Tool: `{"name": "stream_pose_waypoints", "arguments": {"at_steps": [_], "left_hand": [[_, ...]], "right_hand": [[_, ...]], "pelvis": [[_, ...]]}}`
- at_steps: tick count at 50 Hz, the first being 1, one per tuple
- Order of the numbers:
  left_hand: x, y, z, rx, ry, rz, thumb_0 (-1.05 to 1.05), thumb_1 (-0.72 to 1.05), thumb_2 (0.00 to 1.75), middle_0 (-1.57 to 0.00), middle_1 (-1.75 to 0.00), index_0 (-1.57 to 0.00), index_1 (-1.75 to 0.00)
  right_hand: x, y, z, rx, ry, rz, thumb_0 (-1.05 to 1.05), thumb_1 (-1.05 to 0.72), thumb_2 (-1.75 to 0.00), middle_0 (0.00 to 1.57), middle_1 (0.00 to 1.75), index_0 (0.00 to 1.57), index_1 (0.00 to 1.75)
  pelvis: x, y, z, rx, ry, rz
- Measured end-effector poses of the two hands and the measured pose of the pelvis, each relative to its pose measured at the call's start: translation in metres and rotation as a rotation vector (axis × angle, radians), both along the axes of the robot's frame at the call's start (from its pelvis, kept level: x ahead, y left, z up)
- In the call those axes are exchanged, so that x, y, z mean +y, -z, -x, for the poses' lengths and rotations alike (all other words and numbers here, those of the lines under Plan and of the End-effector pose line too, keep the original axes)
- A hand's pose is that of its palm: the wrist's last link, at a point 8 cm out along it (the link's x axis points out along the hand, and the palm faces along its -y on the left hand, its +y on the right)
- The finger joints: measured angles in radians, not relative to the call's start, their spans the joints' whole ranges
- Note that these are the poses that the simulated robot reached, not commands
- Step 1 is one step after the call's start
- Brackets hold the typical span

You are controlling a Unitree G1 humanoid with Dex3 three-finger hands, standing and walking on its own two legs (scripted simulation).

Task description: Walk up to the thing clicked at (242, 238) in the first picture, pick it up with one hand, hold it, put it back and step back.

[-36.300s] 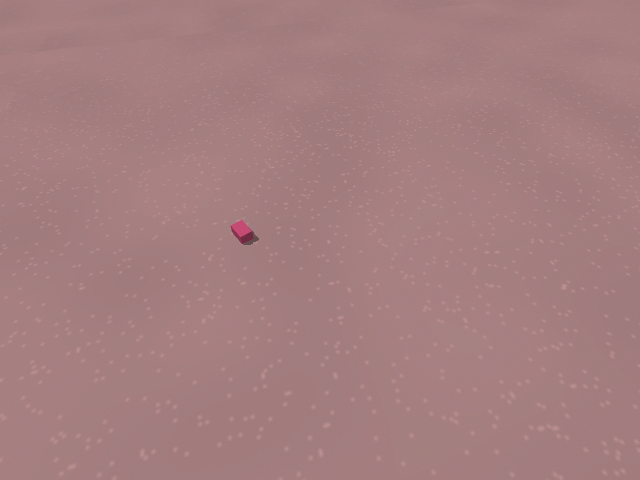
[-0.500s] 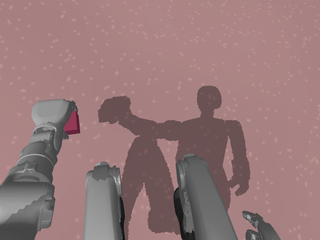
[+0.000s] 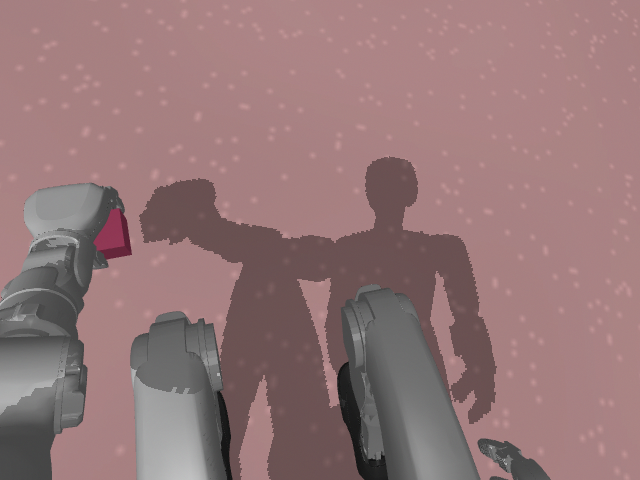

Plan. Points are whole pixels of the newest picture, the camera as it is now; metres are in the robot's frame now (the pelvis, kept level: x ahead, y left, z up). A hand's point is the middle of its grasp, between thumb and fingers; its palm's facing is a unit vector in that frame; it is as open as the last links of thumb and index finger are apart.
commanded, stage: crouch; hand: left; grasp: from above
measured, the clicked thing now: (91, 237) +0.45 +0.27 -0.19
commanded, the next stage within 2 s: lower in 0.24 s
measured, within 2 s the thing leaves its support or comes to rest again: rests again in 1.78 s
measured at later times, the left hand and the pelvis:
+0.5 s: hand (103, 245) +0.44 +0.27 -0.21, palm faces -0.47 -0.07 -0.88, open 8.5 cm; pelvis +0.00 -0.01 -0.04, yaw -1 degrees
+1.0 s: hand (118, 251) +0.45 +0.26 -0.27, palm faces -0.45 -0.08 -0.89, open 8.4 cm; pelvis +0.01 +0.00 -0.06, yaw -3 degrees
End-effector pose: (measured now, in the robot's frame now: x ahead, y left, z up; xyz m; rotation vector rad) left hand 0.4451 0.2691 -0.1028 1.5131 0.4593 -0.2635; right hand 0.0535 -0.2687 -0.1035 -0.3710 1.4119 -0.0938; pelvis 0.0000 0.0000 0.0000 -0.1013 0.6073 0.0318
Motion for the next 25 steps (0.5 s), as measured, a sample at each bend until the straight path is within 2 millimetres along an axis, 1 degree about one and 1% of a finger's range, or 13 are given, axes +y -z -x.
{"name": "stream_pose_waypoints", "arguments": {"at_steps": [5,12,19,25], "left_hand": [[-0.002,0.012,-0.001,0.006,0.001,0.002,-0.02,0.23,0.23,-0.91,-0.30,-0.90,-0.27],[-0.003,0.026,-0.003,0.007,0.001,0.004,-0.02,0.23,0.23,-0.91,-0.30,-0.90,-0.27],[-0.002,0.038,-0.005,0.011,-0.007,-0.001,-0.02,0.23,0.23,-0.92,-0.29,-0.91,-0.27],[-0.002,0.050,-0.005,0.029,-0.016,0.009,-0.02,0.22,0.24,-0.92,-0.29,-0.91,-0.26]], "right_hand": [[0.001,0.012,0.005,0.004,-0.006,-0.005,0.01,-0.91,-0.90,0.20,0.30,0.20,0.30],[0.001,0.025,0.006,0.009,-0.024,-0.015,0.01,-0.91,-0.90,0.20,0.30,0.20,0.30],[-0.001,0.034,0.003,0.013,-0.041,-0.021,0.01,-0.91,-0.90,0.20,0.30,0.20,0.30],[-0.004,0.038,0.000,0.021,-0.060,-0.015,0.01,-0.91,-0.90,0.20,0.30,0.20,0.30]], "pelvis": [[-0.001,0.012,0.002,-0.012,0.004,-0.001],[-0.002,0.025,0.002,-0.022,0.007,-0.002],[-0.004,0.033,0.000,-0.027,0.013,-0.003],[-0.005,0.039,-0.001,-0.030,0.019,-0.001]]}}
